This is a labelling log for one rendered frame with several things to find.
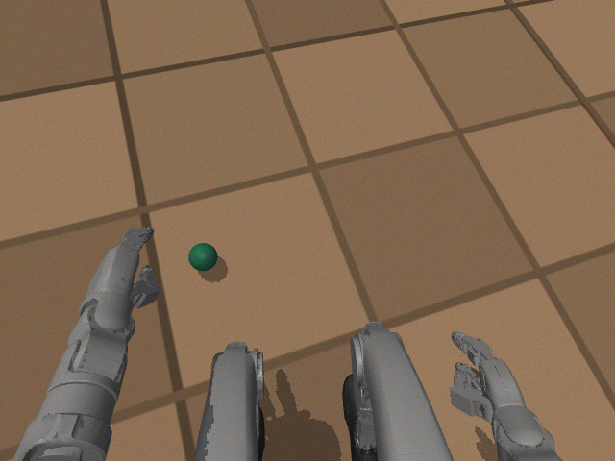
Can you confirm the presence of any left robot hand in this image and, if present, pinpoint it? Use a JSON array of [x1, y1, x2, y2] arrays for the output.
[[86, 227, 162, 309]]

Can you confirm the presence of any ball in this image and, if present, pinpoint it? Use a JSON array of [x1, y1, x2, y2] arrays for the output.
[[188, 243, 217, 271]]

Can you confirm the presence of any right robot foot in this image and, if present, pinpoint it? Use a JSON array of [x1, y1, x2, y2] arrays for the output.
[[343, 374, 378, 461]]

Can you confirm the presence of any right robot arm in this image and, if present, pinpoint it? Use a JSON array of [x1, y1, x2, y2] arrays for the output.
[[492, 405, 563, 461]]

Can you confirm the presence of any left robot arm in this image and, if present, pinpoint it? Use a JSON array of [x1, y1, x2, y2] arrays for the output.
[[12, 291, 135, 461]]

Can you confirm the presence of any right robot hand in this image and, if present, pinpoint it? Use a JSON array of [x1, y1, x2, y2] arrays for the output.
[[450, 331, 526, 424]]

